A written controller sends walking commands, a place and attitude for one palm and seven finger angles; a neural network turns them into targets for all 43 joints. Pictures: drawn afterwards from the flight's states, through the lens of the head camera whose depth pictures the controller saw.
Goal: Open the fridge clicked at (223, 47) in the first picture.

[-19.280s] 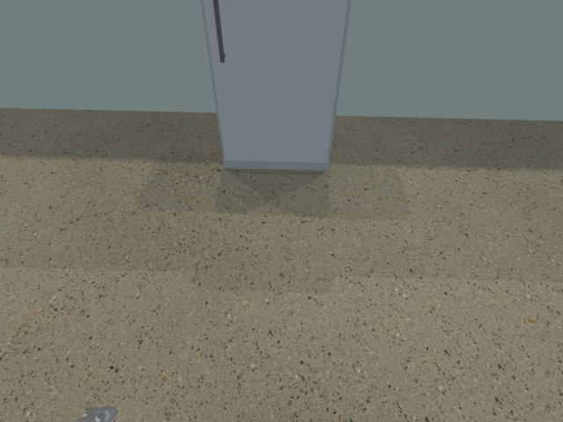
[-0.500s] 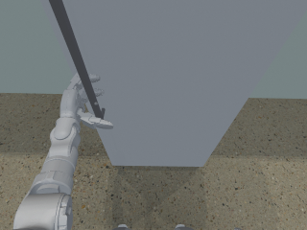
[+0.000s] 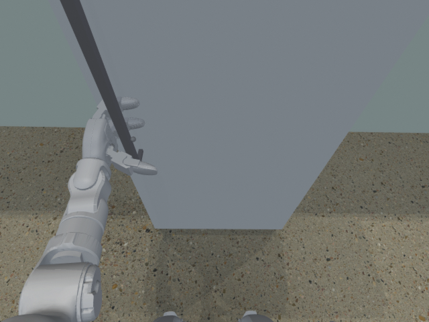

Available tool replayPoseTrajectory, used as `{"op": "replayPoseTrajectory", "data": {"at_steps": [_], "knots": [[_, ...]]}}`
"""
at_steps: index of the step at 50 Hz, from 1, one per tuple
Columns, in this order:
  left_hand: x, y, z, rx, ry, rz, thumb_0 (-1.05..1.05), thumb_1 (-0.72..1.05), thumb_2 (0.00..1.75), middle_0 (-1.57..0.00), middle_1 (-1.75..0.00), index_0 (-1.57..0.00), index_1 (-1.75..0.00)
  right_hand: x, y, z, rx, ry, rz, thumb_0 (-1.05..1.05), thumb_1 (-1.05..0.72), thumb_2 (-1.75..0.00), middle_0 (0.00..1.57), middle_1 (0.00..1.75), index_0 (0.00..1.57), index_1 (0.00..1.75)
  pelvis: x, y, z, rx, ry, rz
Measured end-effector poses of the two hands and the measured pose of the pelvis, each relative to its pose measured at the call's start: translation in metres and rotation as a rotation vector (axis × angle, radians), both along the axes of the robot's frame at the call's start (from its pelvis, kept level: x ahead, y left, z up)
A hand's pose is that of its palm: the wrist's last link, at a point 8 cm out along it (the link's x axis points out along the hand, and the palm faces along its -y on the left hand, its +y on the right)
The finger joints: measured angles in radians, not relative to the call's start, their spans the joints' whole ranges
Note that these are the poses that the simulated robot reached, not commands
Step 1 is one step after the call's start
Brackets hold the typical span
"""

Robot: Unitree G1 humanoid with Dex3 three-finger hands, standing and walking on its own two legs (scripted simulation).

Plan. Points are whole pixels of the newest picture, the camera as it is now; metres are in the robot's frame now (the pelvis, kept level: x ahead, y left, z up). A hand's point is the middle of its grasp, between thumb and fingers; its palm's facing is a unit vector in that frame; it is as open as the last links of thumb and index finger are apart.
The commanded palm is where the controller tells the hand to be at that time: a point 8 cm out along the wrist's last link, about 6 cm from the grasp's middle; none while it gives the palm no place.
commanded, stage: grip the handle and tug to test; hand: left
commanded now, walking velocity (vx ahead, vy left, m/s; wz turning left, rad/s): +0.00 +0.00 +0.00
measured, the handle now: (116, 100) +0.49 +0.18 +0.13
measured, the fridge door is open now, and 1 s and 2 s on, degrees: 0 0 2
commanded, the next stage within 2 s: pull the door a little, standing still in 1.44 s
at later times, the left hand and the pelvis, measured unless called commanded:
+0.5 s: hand (132, 141) +0.43 +0.15 +0.08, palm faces -0.01 -1.00 -0.01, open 8.9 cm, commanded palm +0.41 +0.19 +0.08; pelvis +0.00 +0.00 +0.00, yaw +0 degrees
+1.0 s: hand (132, 140) +0.44 +0.15 +0.08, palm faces +0.00 -1.00 -0.02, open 5.1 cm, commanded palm +0.41 +0.19 +0.08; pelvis +0.00 +0.00 +0.00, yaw +1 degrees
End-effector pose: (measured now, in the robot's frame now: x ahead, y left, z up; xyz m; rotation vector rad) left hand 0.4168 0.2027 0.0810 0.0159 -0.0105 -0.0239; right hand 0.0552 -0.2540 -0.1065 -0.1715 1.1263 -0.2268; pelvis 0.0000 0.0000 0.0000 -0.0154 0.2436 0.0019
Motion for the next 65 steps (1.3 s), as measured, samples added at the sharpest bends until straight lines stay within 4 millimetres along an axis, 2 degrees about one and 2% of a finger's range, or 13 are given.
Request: {"op": "replayPoseTrajectory", "data": {"at_steps": [6, 12, 22, 33, 38, 54, 65], "knots": [[-0.004, 0.001, -0.002, -0.002, 0.017, 0.005, -0.01, -0.47, 0.31, -0.30, -1.20, -0.29, -1.21, 0.003, 0.003, 0.000, 0.013, -0.001, 0.000, 0.01, -0.90, -0.90, 0.20, 0.30, 0.20, 0.30, 0.004, 0.001, 0.001, 0.000, -0.006, -0.001], [-0.007, 0.002, -0.002, -0.001, 0.010, 0.010, -0.01, -0.32, 0.38, -0.32, -1.23, -0.30, -1.23, 0.009, 0.005, 0.002, 0.010, -0.013, 0.009, 0.01, -0.90, -0.90, 0.20, 0.30, 0.20, 0.30, 0.004, 0.002, 0.001, -0.002, -0.009, 0.001], [-0.004, 0.003, -0.003, 0.001, 0.015, 0.007, -0.01, 0.09, 0.55, -0.36, -1.28, -0.35, -1.29, 0.014, 0.005, 0.002, 0.001, -0.022, 0.023, 0.01, -0.90, -0.90, 0.20, 0.30, 0.20, 0.30, 0.002, 0.004, 0.000, -0.004, -0.007, 0.007], [-0.004, 0.003, -0.003, 0.003, 0.011, 0.021, 0.00, 0.59, 0.77, -0.40, -1.36, -0.38, -1.36, 0.010, 0.007, 0.000, 0.010, -0.007, 0.019, 0.01, -0.90, -0.90, 0.20, 0.30, 0.20, 0.30, 0.003, 0.004, 0.000, -0.003, -0.007, 0.006], [-0.003, 0.003, -0.003, 0.005, 0.010, 0.020, 0.01, 0.77, 0.84, -0.43, -1.38, -0.40, -1.39, 0.008, 0.006, -0.001, 0.009, 0.002, 0.019, 0.01, -0.90, -0.90, 0.20, 0.30, 0.20, 0.30, 0.003, 0.004, 0.000, -0.005, -0.005, 0.009], [-0.001, 0.001, -0.004, 0.004, 0.019, 0.029, 0.01, 0.79, 0.86, -0.43, -1.40, -0.41, -1.40, 0.006, 0.002, -0.003, 0.008, 0.010, 0.027, 0.01, -0.90, -0.90, 0.20, 0.30, 0.20, 0.30, 0.000, 0.001, -0.001, -0.003, 0.002, 0.014], [-0.002, 0.001, -0.004, 0.002, 0.021, 0.025, 0.01, 0.82, 0.84, -0.39, -1.40, -0.36, -1.40, 0.013, 0.001, 0.003, 0.018, -0.018, -0.001, 0.01, -0.90, -0.90, 0.20, 0.30, 0.20, 0.30, 0.011, 0.000, 0.002, 0.001, -0.002, -0.006]]}}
